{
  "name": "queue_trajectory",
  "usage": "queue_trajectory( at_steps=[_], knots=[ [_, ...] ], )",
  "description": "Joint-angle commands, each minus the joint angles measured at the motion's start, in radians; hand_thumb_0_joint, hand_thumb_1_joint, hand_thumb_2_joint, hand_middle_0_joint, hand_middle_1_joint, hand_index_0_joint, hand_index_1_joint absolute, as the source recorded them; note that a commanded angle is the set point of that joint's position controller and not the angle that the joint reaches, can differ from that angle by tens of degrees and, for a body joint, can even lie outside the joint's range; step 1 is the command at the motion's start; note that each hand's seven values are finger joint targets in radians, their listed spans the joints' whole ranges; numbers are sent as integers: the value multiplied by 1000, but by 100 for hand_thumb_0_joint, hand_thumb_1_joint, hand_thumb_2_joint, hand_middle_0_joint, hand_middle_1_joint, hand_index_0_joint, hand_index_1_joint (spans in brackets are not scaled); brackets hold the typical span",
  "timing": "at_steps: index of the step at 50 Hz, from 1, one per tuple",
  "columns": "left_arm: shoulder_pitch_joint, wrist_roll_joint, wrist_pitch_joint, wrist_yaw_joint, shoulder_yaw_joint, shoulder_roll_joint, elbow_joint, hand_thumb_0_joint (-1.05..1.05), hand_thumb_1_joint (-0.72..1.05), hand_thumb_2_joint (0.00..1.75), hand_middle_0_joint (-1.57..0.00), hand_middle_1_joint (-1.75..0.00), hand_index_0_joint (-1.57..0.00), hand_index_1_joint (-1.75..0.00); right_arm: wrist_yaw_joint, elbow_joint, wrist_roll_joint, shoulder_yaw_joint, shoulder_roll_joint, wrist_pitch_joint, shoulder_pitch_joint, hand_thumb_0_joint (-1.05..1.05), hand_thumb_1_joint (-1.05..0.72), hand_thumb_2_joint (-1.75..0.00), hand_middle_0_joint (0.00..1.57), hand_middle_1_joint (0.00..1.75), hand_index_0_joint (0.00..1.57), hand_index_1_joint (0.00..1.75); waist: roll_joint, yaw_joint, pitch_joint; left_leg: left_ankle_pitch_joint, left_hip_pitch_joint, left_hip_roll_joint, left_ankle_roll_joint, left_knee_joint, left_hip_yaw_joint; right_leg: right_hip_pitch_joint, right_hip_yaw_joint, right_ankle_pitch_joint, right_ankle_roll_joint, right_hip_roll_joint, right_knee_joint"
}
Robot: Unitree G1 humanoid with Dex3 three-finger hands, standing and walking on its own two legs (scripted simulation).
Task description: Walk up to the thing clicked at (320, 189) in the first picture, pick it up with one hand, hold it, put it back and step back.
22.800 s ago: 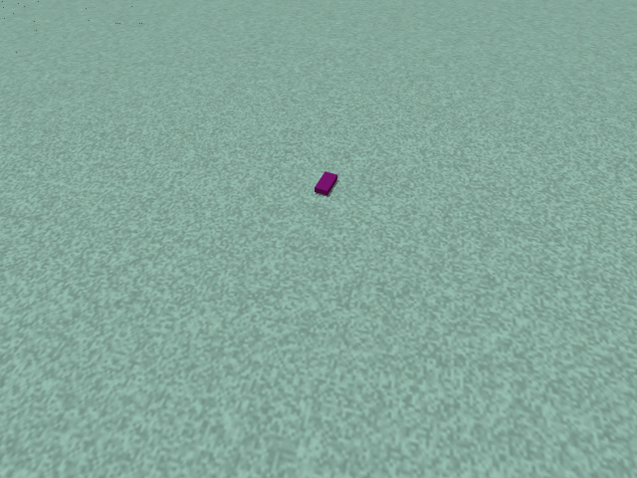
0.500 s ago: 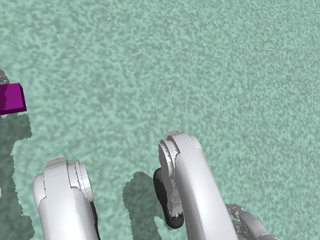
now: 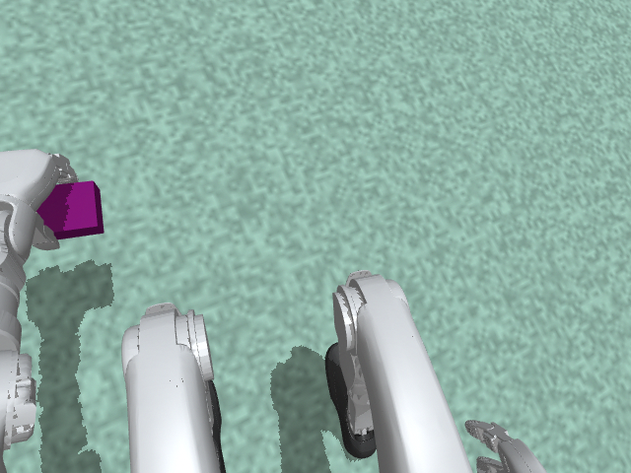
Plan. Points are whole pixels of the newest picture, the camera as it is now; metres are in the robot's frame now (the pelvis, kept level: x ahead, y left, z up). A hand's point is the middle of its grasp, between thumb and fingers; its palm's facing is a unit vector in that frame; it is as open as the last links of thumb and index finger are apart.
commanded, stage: lift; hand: left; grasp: from above
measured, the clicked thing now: (45, 213) +0.47 +0.31 -0.16
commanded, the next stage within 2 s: hold in 1.30 s
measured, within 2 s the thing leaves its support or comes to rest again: neither
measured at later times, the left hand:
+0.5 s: hand out of the picture +0.38 +0.29 +0.06, palm faces -0.42 -0.11 -0.90, open 9.4 cm
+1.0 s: hand out of the picture +0.34 +0.26 +0.23, palm faces -0.44 -0.11 -0.89, open 9.4 cm
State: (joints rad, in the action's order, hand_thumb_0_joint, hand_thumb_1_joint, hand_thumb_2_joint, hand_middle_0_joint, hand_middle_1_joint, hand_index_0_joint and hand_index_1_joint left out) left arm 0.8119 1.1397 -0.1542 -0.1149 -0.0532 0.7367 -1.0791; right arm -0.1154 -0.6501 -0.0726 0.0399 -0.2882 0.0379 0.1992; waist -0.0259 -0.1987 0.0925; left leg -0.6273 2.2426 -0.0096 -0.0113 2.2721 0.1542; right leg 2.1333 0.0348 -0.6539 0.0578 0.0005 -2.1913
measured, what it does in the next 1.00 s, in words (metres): rises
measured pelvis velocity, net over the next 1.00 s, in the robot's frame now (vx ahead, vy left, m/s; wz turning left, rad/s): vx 0.04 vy -0.01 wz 0.10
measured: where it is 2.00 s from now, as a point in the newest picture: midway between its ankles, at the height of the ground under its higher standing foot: (282, 437)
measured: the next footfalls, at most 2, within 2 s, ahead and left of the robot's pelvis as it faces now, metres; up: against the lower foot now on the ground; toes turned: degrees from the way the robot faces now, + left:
none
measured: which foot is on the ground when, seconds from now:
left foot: down 0.00-1.00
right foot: down 0.00-1.00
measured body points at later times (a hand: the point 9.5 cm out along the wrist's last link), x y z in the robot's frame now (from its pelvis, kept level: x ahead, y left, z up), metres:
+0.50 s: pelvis +0.00 +0.00 +0.14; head +0.16 +0.03 +0.57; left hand +0.40 +0.29 +0.12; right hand +0.15 -0.26 +0.02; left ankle +0.09 +0.13 -0.33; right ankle +0.11 -0.14 -0.33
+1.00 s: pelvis +0.04 -0.01 +0.31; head +0.10 +0.00 +0.75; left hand +0.36 +0.26 +0.28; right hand +0.17 -0.26 +0.19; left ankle +0.09 +0.13 -0.33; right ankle +0.11 -0.14 -0.33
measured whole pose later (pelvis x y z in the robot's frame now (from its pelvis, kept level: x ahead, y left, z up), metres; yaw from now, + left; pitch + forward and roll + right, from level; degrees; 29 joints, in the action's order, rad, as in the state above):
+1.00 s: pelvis +0.04 -0.01 +0.31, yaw +6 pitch +14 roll -2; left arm 0.32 1.01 -0.04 -0.10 0.15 0.44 -0.78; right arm 0.06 -0.72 0.03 -0.03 -0.24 -0.01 0.22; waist -0.04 -0.06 0.13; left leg -0.46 0.99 -0.06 -0.02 1.19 0.03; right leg 0.95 0.00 -0.46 0.04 -0.01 -1.15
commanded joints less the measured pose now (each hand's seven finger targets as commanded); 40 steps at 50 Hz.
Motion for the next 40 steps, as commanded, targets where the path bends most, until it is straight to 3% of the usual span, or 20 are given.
queue_trajectory(
  at_steps=[1,2,3,4,13,16,20,23,25,26,31,32,33,35,37,40],
  knots=[
    [330,-47,8,-14,-40,244,270,0,83,56,-112,-53,-116,-49,24,47,23,-103,-225,-5,159,0,-90,-90,20,30,20,30,-290,13,719,37,-618,6,41,-356,-88,-322,87,136,-89,26,280],
    [318,-51,12,-12,-51,269,284,0,82,57,-111,-54,-114,-50,29,49,27,-103,-227,-5,154,0,-90,-90,20,30,20,30,-284,22,724,28,-622,8,43,-368,-86,-335,83,126,-90,26,294],
    [256,-60,18,-3,-40,235,266,0,81,56,-111,-55,-114,-51,32,51,32,-107,-220,-4,155,0,-90,-90,20,30,20,30,-261,29,711,44,-642,5,42,-382,-86,-357,82,142,-87,26,308],
    [274,-68,18,4,-30,221,311,0,81,60,-111,-55,-114,-52,34,57,34,-107,-216,-4,151,0,-90,-90,20,30,20,30,-272,24,708,43,-643,7,42,-406,-82,-363,82,145,-88,23,318],
    [135,-117,53,38,-42,193,471,0,81,56,-109,-55,-112,-51,72,84,59,-127,-191,6,104,0,-90,-90,20,30,20,30,-231,71,733,67,-825,-4,38,-566,-76,-523,64,165,-80,19,456],
    [104,-135,62,50,-21,156,535,0,80,54,-108,-53,-112,-50,91,88,67,-128,-183,5,78,0,-89,-90,20,30,20,30,-239,69,691,5,-882,-10,34,-655,-55,-558,64,133,-76,19,505],
    [34,-151,83,54,-25,147,623,0,79,51,-107,-52,-111,-48,112,98,76,-126,-163,9,53,0,-89,-90,20,30,20,30,-208,91,710,48,-973,-9,36,-720,-91,-690,41,153,-72,19,621],
    [-61,-169,98,61,-1,97,633,0,77,50,-106,-51,-110,-47,129,89,83,-119,-143,6,32,0,-89,-90,20,30,20,30,-160,90,630,47,-1007,-7,37,-783,-107,-771,28,138,-69,20,713],
    [-98,-167,109,59,-13,103,644,0,78,50,-107,-50,-111,-46,139,85,87,-120,-138,3,24,0,-89,-90,20,30,20,30,-144,106,627,66,-1065,-8,37,-826,-113,-828,22,149,-69,19,759],
    [-75,-172,110,56,-3,95,667,0,79,52,-109,-48,-112,-45,144,86,89,-120,-135,1,20,0,-89,-90,20,30,20,30,-148,96,622,61,-1091,-9,36,-849,-115,-848,17,146,-69,20,787],
    [-156,-163,121,45,14,57,634,0,76,52,-107,-50,-109,-47,164,71,99,-114,-120,-14,12,0,-89,-90,20,30,20,30,-96,111,520,74,-1192,-9,32,-974,-113,-981,7,147,-69,23,914],
    [-185,-163,122,48,36,19,603,0,76,53,-107,-51,-109,-48,168,70,100,-111,-113,-19,15,0,-89,-90,20,30,20,30,-82,101,481,76,-1199,-9,31,-998,-111,-1000,3,146,-68,24,940],
    [-170,-162,118,49,52,5,612,0,77,52,-106,-51,-109,-48,172,70,102,-113,-115,-24,14,0,-89,-90,20,30,20,30,-82,104,465,66,-1219,-10,30,-1030,-108,-1021,0,143,-69,24,962],
    [-196,-164,116,43,45,3,582,0,75,52,-106,-50,-109,-47,178,66,103,-112,-116,-35,10,0,-89,-90,20,30,20,30,-85,120,429,51,-1265,-15,26,-1093,-94,-1057,0,135,-68,26,998],
    [-178,-162,110,36,70,-30,578,0,77,53,-108,-50,-110,-48,181,63,104,-113,-112,-48,8,0,-89,-90,20,30,20,30,-93,114,401,33,-1310,-20,23,-1144,-87,-1083,-3,130,-68,28,1038],
    [-180,-151,107,17,74,-32,542,0,76,51,-107,-50,-109,-47,183,51,107,-116,-106,-61,13,0,-90,-90,20,30,20,30,-68,120,383,82,-1368,-10,22,-1184,-113,-1167,-18,141,-71,28,1121]
  ],
)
